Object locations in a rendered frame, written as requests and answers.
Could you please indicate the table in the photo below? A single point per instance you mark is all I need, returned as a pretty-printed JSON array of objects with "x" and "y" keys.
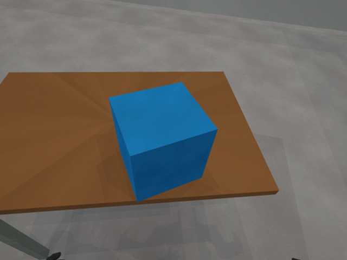
[{"x": 59, "y": 148}]

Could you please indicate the carton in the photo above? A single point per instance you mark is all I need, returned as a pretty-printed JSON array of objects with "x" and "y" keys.
[{"x": 164, "y": 136}]

